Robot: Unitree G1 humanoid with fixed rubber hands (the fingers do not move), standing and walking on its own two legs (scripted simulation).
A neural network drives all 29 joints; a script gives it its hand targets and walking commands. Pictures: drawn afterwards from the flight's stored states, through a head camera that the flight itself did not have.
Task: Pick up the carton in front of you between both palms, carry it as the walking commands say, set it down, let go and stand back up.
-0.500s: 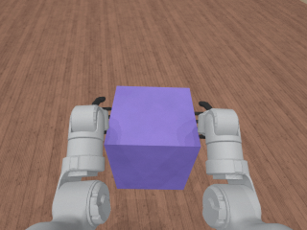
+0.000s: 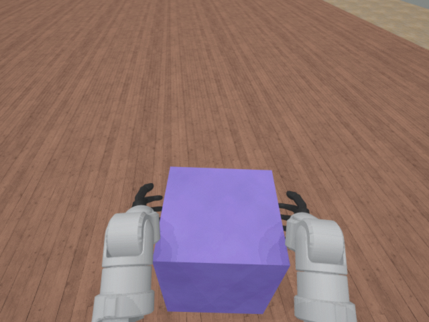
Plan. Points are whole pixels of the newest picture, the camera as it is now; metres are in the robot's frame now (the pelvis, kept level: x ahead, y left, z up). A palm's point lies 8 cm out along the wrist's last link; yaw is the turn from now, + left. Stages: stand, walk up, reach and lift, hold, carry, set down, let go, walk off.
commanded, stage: carry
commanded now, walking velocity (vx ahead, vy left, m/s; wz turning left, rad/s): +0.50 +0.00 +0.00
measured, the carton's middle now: (218, 242) +0.31 +0.00 -0.02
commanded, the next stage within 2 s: none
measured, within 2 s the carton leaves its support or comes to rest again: neither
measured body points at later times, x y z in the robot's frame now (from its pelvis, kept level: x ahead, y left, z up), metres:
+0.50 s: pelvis +0.29 +0.04 +0.00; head +0.29 +0.05 +0.45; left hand +0.60 +0.17 +0.09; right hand +0.59 -0.12 +0.09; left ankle +0.22 +0.13 -0.75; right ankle +0.43 -0.11 -0.71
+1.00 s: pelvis +0.61 +0.01 +0.00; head +0.61 +0.00 +0.45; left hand +0.92 +0.15 +0.09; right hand +0.91 -0.14 +0.08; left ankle +0.76 +0.15 -0.71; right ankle +0.51 -0.08 -0.75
